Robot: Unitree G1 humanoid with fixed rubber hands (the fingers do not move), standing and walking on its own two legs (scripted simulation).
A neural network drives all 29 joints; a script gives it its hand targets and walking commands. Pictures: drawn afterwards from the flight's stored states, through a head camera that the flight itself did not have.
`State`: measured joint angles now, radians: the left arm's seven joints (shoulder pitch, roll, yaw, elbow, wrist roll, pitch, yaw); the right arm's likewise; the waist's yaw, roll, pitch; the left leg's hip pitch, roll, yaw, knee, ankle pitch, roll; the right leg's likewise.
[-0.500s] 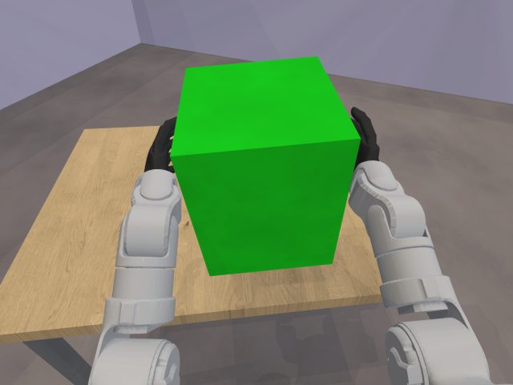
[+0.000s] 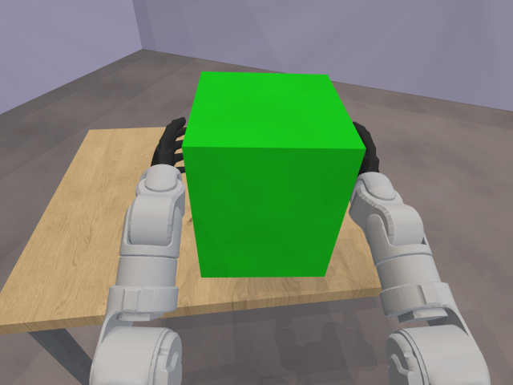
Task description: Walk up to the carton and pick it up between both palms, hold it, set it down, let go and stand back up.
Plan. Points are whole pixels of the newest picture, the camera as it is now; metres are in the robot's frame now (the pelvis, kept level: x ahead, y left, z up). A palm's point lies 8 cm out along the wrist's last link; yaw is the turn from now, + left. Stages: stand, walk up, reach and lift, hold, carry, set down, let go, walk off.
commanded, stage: hold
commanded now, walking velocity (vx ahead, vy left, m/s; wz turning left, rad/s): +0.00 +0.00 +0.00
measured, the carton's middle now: (264, 176) +0.39 +0.02 +0.17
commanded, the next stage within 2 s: none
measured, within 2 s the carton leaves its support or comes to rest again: neither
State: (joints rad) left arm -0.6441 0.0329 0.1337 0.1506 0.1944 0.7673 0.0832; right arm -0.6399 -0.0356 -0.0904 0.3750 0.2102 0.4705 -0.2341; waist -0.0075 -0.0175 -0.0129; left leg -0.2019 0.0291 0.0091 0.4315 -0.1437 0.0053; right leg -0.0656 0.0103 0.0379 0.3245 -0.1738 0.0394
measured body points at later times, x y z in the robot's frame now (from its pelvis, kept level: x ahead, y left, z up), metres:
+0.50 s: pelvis +0.01 +0.00 +0.00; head -0.03 +0.02 +0.45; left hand +0.39 +0.16 +0.19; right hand +0.40 -0.14 +0.18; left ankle +0.06 +0.11 -0.74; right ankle +0.01 -0.15 -0.74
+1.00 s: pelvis +0.02 +0.00 +0.00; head -0.01 +0.02 +0.45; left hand +0.39 +0.17 +0.19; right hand +0.41 -0.13 +0.20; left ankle +0.06 +0.11 -0.74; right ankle +0.01 -0.15 -0.74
